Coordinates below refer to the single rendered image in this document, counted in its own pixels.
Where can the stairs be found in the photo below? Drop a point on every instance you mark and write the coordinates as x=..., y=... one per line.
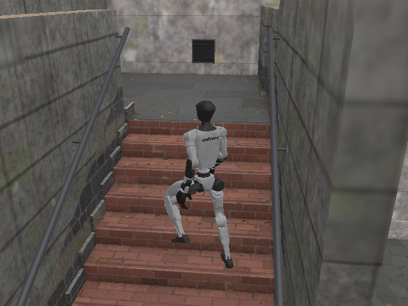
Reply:
x=135, y=263

